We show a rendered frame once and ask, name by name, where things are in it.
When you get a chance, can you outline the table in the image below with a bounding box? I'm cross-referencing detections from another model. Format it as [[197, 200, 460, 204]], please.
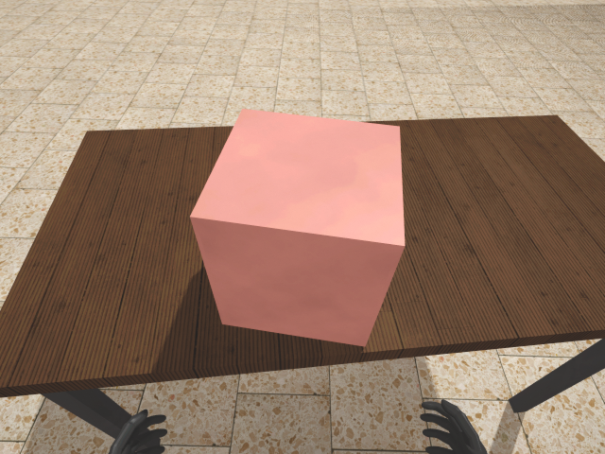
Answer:
[[0, 115, 605, 452]]

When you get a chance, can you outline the left robot hand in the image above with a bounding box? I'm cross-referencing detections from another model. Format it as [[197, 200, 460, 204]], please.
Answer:
[[109, 410, 167, 454]]

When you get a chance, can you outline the carton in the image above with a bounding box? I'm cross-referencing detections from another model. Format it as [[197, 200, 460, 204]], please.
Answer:
[[190, 109, 405, 347]]

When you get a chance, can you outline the right robot hand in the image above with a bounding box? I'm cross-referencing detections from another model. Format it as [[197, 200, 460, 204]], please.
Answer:
[[420, 399, 488, 454]]

